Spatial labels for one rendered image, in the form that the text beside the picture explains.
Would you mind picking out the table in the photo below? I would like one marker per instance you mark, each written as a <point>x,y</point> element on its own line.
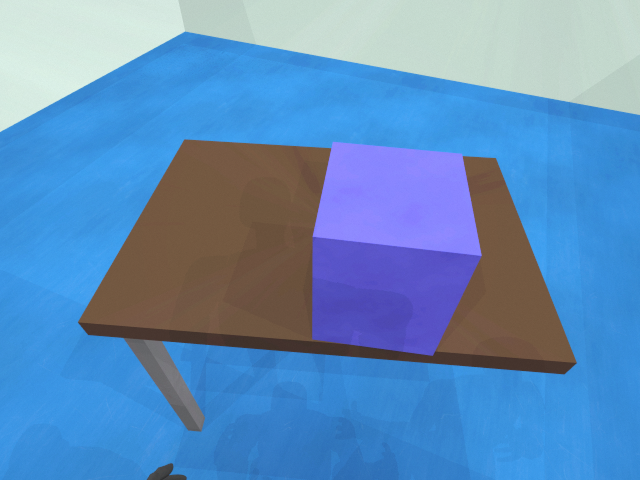
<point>222,254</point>

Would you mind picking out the carton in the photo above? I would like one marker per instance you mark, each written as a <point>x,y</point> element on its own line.
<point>395,245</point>

